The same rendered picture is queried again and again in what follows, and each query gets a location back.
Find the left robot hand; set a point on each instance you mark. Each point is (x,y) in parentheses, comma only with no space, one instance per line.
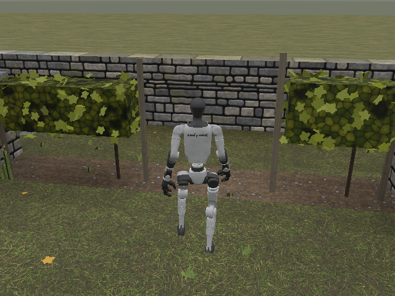
(166,188)

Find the robot left upper arm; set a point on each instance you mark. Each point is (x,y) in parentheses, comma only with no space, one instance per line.
(175,142)

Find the robot right upper arm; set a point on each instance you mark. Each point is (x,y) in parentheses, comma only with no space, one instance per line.
(216,130)

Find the right robot forearm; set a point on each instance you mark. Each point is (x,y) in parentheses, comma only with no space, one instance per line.
(224,163)

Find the humanoid robot torso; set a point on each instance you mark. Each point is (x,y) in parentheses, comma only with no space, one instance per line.
(197,142)

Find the right robot hand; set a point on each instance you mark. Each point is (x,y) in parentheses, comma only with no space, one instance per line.
(226,178)

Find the humanoid robot head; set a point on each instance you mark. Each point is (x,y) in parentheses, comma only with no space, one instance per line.
(197,106)

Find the left robot forearm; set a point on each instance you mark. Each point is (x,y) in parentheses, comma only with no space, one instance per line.
(169,168)

